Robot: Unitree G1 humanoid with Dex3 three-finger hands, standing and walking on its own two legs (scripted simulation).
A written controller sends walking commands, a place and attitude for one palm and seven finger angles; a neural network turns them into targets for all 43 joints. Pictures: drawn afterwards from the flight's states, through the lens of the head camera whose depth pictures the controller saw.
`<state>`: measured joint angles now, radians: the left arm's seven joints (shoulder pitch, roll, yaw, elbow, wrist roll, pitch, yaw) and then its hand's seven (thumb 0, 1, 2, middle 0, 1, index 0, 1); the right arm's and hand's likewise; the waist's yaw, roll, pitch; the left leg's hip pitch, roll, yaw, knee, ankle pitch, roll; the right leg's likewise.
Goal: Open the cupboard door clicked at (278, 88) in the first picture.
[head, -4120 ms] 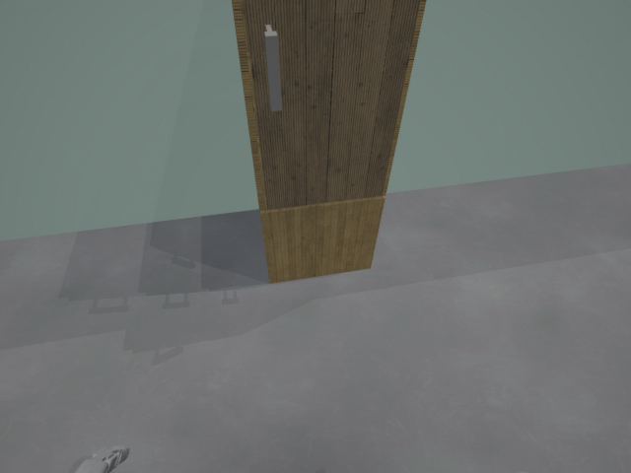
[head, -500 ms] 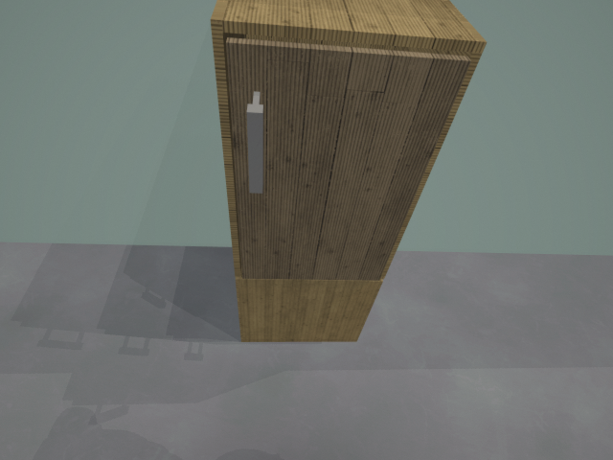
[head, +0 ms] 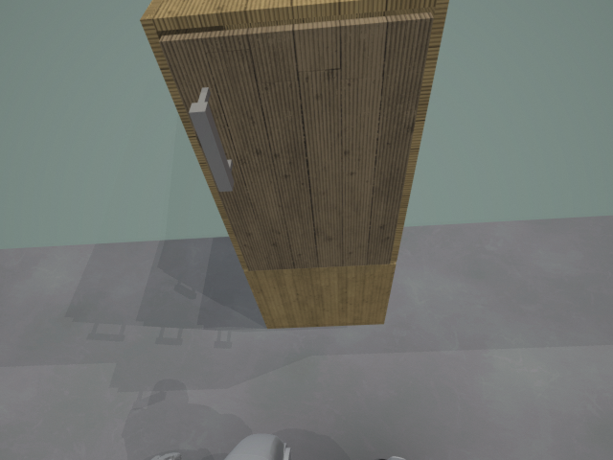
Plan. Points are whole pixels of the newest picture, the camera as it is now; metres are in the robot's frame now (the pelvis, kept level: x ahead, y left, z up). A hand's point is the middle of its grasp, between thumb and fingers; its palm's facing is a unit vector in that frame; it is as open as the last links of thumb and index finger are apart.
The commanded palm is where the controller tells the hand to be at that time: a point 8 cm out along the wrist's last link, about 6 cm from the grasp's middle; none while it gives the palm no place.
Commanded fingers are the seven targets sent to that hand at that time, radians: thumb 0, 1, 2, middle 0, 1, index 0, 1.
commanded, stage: come to a stop and stand still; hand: left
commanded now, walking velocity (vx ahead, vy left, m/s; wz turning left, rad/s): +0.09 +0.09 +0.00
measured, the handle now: (216, 142) +0.55 +0.18 +0.10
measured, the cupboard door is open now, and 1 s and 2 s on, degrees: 0 0 0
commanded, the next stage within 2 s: none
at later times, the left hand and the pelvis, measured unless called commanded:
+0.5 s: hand out of the picture -0.04 +0.26 -0.18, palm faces -0.01 -0.99 -0.15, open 7.3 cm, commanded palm none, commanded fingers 0.00 0.90 0.90 -0.20 -0.30 -0.20 -0.30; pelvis -0.04 +0.07 +0.01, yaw -2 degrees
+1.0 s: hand out of the picture +0.08 +0.17 -0.16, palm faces +0.03 -0.98 -0.18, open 7.2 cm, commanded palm none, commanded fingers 0.00 0.90 0.90 -0.20 -0.30 -0.20 -0.30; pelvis -0.01 +0.01 +0.00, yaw +0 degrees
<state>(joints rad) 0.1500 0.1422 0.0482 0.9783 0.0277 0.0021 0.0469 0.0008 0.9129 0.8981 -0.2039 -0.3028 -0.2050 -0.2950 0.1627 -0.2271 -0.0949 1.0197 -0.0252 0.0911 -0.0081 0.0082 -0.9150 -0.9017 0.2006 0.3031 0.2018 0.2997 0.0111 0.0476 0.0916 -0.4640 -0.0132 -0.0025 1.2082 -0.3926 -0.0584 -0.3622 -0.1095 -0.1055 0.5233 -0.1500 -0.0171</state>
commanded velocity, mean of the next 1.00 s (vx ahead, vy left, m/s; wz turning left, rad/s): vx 0.06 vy -0.08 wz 0.00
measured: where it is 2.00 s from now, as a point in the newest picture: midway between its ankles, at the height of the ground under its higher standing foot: outside the picture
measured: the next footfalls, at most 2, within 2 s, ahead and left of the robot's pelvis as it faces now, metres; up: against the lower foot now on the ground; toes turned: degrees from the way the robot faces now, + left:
left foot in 0.24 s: -0.02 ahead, +0.16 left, +0.00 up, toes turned +3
right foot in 0.78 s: +0.01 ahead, -0.09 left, +0.00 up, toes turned -6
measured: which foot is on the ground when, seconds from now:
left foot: up 0.00-0.22, down 0.24-1.00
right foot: down 0.00-0.22, up 0.24-0.76, down 0.78-1.00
